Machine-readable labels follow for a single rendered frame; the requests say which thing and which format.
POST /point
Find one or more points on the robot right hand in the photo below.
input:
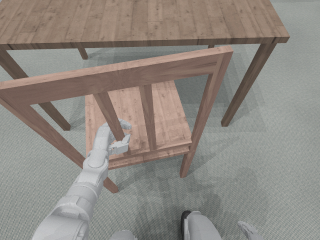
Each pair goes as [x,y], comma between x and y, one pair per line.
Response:
[249,231]

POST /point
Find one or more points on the right robot foot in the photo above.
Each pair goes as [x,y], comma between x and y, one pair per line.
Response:
[183,216]

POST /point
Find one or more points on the left robot forearm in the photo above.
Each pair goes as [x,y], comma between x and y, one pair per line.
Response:
[83,194]

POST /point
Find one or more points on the left robot upper arm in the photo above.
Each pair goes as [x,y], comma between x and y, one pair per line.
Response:
[62,228]

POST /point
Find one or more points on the table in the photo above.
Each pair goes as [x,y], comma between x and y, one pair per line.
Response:
[80,24]

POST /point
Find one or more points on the robot right shin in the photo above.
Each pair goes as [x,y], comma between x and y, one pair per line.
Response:
[194,213]

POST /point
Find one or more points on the chair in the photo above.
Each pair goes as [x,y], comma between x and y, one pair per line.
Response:
[141,92]

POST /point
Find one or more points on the robot left hand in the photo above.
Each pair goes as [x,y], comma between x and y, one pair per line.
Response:
[104,137]

